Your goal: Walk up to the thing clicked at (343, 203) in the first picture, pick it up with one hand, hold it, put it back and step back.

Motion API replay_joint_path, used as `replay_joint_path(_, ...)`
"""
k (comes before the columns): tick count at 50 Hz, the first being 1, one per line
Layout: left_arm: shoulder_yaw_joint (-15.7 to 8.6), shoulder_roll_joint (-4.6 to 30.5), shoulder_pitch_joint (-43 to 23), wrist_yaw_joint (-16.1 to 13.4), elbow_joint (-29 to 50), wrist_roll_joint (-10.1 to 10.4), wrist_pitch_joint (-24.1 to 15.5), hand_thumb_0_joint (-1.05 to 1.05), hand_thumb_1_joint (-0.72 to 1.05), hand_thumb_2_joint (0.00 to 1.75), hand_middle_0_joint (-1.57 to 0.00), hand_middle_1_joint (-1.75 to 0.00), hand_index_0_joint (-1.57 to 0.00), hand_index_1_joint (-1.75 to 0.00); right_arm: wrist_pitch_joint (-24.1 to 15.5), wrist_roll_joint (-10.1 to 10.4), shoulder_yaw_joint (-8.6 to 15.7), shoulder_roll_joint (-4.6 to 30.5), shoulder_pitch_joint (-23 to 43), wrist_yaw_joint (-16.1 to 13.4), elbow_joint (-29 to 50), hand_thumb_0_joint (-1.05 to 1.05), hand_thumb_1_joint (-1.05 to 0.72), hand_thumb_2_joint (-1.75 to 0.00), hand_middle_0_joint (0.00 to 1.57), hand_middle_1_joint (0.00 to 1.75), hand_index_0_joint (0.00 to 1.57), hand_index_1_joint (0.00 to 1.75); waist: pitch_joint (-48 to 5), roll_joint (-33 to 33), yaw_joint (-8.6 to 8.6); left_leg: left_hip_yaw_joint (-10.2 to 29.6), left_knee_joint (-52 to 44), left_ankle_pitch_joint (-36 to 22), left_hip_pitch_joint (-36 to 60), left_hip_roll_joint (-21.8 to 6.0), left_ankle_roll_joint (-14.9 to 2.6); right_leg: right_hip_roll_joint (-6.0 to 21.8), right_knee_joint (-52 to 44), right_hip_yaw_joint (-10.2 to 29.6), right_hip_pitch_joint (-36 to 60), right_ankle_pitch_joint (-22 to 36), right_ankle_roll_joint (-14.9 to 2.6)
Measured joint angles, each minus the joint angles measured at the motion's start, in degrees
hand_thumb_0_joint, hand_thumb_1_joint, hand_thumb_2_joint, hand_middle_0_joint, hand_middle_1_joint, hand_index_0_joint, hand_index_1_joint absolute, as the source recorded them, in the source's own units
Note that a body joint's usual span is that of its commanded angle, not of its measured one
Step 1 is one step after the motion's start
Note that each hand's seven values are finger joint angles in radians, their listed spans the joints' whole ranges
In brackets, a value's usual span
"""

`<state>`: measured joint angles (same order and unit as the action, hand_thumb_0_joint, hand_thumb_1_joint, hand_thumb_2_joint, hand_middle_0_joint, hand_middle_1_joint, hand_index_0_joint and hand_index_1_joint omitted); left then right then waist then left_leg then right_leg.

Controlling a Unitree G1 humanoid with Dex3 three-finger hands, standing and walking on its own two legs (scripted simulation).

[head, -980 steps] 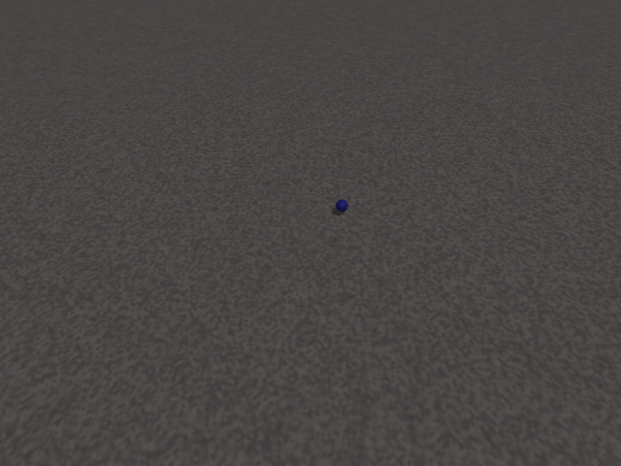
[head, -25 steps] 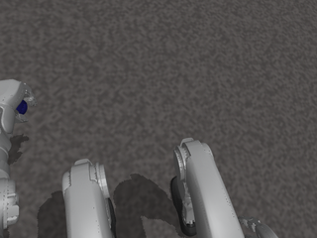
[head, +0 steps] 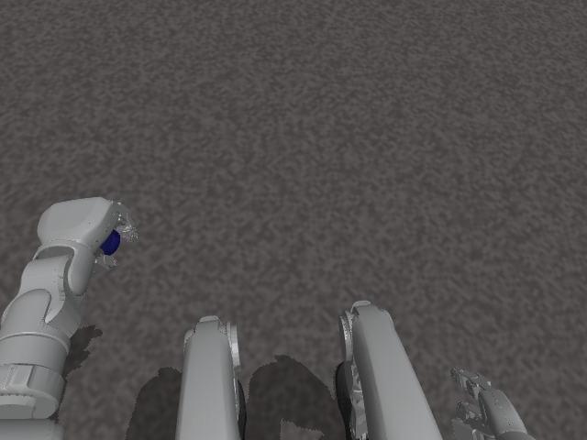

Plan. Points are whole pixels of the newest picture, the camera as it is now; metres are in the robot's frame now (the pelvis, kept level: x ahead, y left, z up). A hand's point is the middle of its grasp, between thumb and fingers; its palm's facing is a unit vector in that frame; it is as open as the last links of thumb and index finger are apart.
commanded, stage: lift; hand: left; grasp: from above
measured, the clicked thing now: (99, 239) +0.43 +0.28 -0.09
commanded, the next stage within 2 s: hold in 0.88 s
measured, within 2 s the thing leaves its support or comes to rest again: neither
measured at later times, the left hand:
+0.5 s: hand (40, 234) +0.36 +0.25 +0.10, palm faces -0.44 -0.10 -0.89, open 6.2 cm
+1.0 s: hand (8, 172) +0.38 +0.23 +0.18, palm faces -0.46 -0.10 -0.88, open 6.1 cm
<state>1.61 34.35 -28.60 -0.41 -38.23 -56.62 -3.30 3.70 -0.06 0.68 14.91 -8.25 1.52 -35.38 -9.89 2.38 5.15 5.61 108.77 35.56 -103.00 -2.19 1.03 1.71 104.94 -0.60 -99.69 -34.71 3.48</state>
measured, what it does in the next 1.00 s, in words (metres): rises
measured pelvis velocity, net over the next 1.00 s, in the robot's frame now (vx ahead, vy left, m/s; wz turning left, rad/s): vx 0.07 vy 0.00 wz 0.02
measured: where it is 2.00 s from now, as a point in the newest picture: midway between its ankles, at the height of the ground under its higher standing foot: (295, 438)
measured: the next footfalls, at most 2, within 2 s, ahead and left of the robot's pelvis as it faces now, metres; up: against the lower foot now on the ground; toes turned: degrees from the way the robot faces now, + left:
none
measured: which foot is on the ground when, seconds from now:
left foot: down 0.00-1.00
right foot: down 0.00-1.00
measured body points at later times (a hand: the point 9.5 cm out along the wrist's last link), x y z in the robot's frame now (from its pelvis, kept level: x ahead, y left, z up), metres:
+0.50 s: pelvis +0.03 -0.01 +0.17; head +0.11 +0.00 +0.61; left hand +0.38 +0.25 +0.15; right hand +0.15 -0.27 +0.05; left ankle +0.09 +0.13 -0.46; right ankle +0.10 -0.15 -0.46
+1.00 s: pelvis +0.07 +0.00 +0.24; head +0.11 -0.01 +0.69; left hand +0.40 +0.23 +0.23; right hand +0.17 -0.26 +0.12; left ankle +0.09 +0.13 -0.46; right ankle +0.10 -0.15 -0.46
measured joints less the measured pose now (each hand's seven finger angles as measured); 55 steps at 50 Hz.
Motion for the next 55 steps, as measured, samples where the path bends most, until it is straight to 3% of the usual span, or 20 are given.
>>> replay_joint_path(6,1.97,-2.17,5.07,0.72,3.44,1.31,2.56,-0.01,0.42,0.25,-0.72,-0.48,-1.04,-0.50,-0.31,0.80,-0.15,-0.62,-0.04,-1.62,-0.79,0.01,-0.91,-0.90,0.20,0.30,0.20,0.30,-0.19,0.26,-0.77,-1.19,-9.48,-1.56,11.08,-0.61,0.13,-0.05,-8.93,0.20,10.35,1.70,-0.43)
replay_joint_path(14,3.90,-4.25,9.39,0.44,3.82,2.30,2.98,-0.01,0.42,0.25,-0.71,-0.49,-1.02,-0.52,-2.18,1.56,-0.41,-1.00,-1.65,-3.65,-1.90,0.01,-0.91,-0.90,0.20,0.30,0.20,0.30,0.75,0.19,-1.37,-2.61,-21.79,-4.08,25.97,-1.02,0.19,-0.02,-20.62,0.47,24.53,4.22,-0.81)
replay_joint_path(32,6.91,-9.46,11.75,-3.68,-2.69,-0.12,3.40,0.00,0.41,0.25,-0.70,-0.52,-1.02,-0.55,-4.87,2.23,0.72,-1.09,-5.23,-5.28,-5.23,0.01,-0.91,-0.90,0.20,0.30,0.20,0.30,3.00,-0.16,-2.08,-4.70,-43.84,-9.28,50.36,-1.43,0.36,-0.09,-42.23,0.85,48.18,9.61,-1.08)
replay_joint_path(39,7.91,-10.60,10.10,-5.38,-5.21,-0.07,4.68,0.00,0.40,0.30,-0.70,-0.53,-1.01,-0.57,-4.83,2.26,1.03,-1.38,-5.69,-4.90,-6.12,0.01,-0.91,-0.90,0.20,0.30,0.20,0.30,4.17,-0.38,-2.34,-5.48,-51.09,-11.33,57.90,-1.30,0.30,0.07,-49.23,1.12,55.44,11.62,-1.05)
replay_joint_path(47,8.83,-11.22,10.40,-3.50,-5.89,0.90,5.81,0.00,0.39,0.32,-0.69,-0.54,-1.01,-0.58,-4.33,2.45,1.29,-1.29,-6.25,-4.49,-5.80,0.01,-0.91,-0.90,0.20,0.30,0.20,0.30,4.72,-0.31,-2.57,-6.39,-57.89,-13.26,64.67,-1.22,0.16,0.14,-55.88,1.60,61.88,13.68,-0.96)
replay_joint_path(55,9.09,-11.40,11.96,-2.37,-4.26,-0.11,4.43,0.01,0.38,0.34,-0.69,-0.55,-1.01,-0.60,-3.76,2.50,1.37,-1.17,-5.93,-4.53,-5.52,0.01,-0.91,-0.90,0.20,0.30,0.20,0.30,5.32,-0.44,-3.27,-7.03,-62.24,-14.40,69.26,-1.02,0.10,0.32,-59.91,1.98,66.15,14.78,-0.89)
